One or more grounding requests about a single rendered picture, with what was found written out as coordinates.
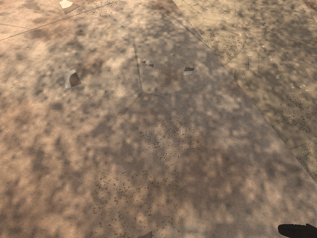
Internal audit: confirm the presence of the right robot hand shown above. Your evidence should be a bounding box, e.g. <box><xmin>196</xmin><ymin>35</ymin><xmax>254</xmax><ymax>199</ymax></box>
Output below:
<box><xmin>277</xmin><ymin>223</ymin><xmax>317</xmax><ymax>238</ymax></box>

